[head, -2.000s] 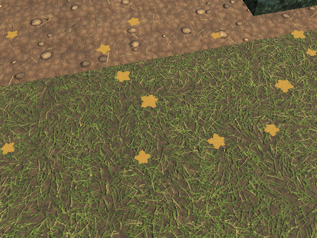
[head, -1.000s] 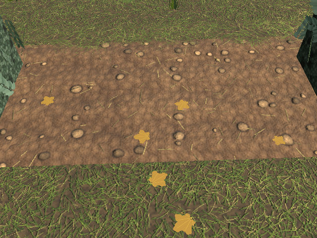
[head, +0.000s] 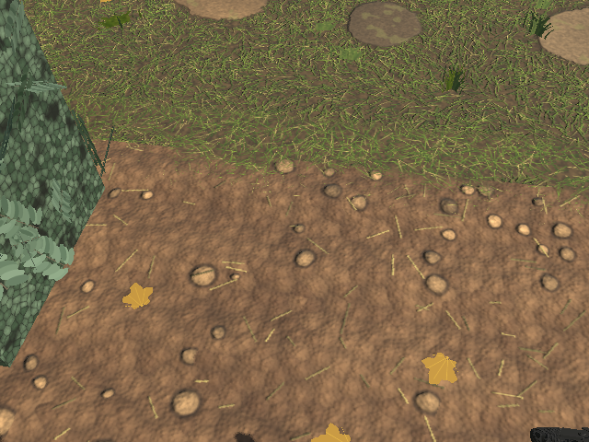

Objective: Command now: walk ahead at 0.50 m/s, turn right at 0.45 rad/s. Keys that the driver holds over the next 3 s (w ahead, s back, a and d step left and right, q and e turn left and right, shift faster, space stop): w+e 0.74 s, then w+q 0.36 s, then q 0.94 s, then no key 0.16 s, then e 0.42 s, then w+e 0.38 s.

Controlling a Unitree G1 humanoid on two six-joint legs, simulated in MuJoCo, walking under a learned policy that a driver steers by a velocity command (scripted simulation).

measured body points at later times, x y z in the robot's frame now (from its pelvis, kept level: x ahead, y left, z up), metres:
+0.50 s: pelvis +0.26 +0.02 +0.00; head +0.29 +0.02 +0.44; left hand +0.51 +0.24 -0.09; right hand +0.23 -0.27 -0.12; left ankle +0.26 +0.14 -0.75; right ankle +0.32 -0.16 -0.68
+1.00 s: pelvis +0.50 -0.14 +0.00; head +0.51 -0.16 +0.45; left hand +0.70 +0.06 -0.11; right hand +0.49 -0.45 -0.12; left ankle +0.68 -0.03 -0.66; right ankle +0.44 -0.20 -0.75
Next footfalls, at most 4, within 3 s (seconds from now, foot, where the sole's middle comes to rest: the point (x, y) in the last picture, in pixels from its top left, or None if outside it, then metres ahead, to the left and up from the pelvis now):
0.22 left None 0.30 0.13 -0.79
0.72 right None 0.48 -0.22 -0.79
1.26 left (400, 293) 0.85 -0.15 -0.79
1.72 right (489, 300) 0.84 -0.38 -0.79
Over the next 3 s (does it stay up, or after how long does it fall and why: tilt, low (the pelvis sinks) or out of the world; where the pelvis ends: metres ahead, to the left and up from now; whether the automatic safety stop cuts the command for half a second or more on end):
stays up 0.82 -0.22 0.00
